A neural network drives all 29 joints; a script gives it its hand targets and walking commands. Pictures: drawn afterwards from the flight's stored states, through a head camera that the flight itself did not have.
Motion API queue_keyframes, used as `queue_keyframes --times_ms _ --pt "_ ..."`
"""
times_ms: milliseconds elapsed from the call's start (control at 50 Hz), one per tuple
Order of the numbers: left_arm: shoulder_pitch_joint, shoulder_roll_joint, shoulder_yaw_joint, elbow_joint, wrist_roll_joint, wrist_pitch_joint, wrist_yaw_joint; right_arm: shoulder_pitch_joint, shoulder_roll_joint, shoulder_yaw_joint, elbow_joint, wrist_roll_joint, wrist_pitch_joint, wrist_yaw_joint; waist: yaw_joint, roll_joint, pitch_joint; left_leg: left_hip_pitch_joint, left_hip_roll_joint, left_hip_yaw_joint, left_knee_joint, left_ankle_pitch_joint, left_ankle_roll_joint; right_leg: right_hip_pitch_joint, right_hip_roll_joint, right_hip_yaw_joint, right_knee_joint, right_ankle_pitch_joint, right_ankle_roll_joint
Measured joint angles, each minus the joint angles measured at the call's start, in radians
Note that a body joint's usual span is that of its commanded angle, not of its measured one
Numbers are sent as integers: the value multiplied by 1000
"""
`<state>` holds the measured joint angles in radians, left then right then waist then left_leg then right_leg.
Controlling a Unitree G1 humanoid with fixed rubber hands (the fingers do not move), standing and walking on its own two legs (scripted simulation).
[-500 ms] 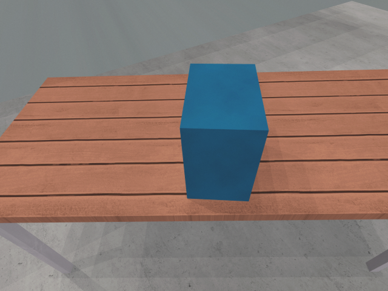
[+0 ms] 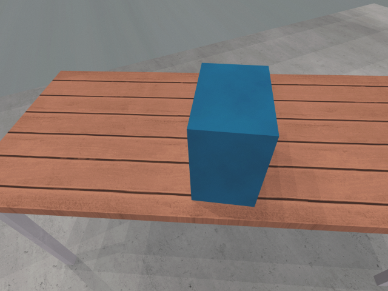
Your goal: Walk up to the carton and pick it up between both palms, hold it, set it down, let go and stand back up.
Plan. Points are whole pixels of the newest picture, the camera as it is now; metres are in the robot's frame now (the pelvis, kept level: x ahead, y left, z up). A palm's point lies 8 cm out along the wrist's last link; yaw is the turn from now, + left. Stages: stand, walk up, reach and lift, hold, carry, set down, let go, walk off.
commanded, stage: walk up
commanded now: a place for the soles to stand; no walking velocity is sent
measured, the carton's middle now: (228, 135) +0.48 -0.05 +0.04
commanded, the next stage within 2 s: reach and lift in 0.20 s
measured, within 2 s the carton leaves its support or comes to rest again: neither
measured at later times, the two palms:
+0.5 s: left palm (106, 285) +0.15 +0.22 -0.09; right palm out of the picture +0.12 -0.25 -0.12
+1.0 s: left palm out of the picture +0.09 +0.22 -0.08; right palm out of the picture +0.07 -0.22 -0.08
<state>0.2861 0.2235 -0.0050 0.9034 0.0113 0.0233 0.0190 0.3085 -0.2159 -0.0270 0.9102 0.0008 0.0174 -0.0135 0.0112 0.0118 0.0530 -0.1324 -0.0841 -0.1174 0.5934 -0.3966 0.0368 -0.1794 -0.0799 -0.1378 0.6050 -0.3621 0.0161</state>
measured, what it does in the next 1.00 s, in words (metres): shifts its weight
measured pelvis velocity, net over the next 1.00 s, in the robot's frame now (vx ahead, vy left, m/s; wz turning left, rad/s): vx -0.09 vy -0.04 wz -0.06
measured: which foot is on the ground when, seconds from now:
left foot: down 0.00-1.00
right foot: down 0.00-1.00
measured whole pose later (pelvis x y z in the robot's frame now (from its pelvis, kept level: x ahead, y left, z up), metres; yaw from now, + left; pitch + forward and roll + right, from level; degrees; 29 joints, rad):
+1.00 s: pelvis -0.09 -0.04 -0.01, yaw -4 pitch -8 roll +0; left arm 0.11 0.28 0.08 0.50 -0.06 0.31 0.00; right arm 0.16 0.01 -0.03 0.57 -0.04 0.01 -0.08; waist 0.04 -0.02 0.13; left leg -0.23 0.04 -0.03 0.68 -0.32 -0.04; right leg -0.27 0.02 -0.11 0.64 -0.25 -0.05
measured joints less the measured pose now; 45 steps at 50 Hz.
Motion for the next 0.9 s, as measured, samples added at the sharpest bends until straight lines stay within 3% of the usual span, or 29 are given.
queue_keyframes --times_ms 240,300,340,380,420,520,620,740,800,900 --pt "-7 -12 0 16 2 -5 -2 -17 8 4 8 5 -5 -5 3 -4 10 12 -4 -16 -31 20 -5 14 -7 -18 -18 6 -2" --pt "-27 3 19 -94 12 184 -6 -119 22 -56 94 -64 -52 24 8 7 -40 -137 27 27 89 -23 -29 -130 21 12 67 -10 -17" --pt "-90 26 39 -174 12 302 -7 -221 26 -69 106 -78 -53 47 6 15 -11 -214 54 48 186 -62 -24 -205 46 26 141 -24 -22" --pt "-159 48 68 -263 10 374 -9 -299 29 -50 68 -66 -60 59 4 13 30 -261 75 60 254 -84 -34 -254 63 30 195 -25 -47" --pt "-215 53 99 -356 23 398 -6 -356 27 -19 39 -29 -97 64 3 11 79 -268 94 65 282 -87 -40 -259 80 31 210 -25 -48" --pt "-236 13 124 -499 46 377 -34 -370 31 62 -10 59 -153 36 -9 -1 141 -164 119 72 164 -12 -64 -155 108 37 83 56 -68" --pt "-189 -9 113 -434 18 364 -43 -241 62 74 -111 28 -129 -13 -1 -47 80 -72 110 98 -2 74 -68 -98 102 61 -19 114 -75" --pt "-203 13 150 -317 13 353 -35 -158 130 49 -205 -4 -54 -45 45 -85 83 -55 119 113 -5 86 -61 -94 108 69 -1 117 -82" --pt "-194 33 159 -343 1 340 -25 -142 170 50 -241 -5 -28 -48 56 -94 99 -64 124 103 13 90 -82 -94 109 55 10 119 -86" --pt "-171 57 138 -400 -32 301 -27 -126 222 26 -310 -22 -17 -58 46 -77 96 -92 124 83 55 86 -88 -100 104 32 25 118 -83"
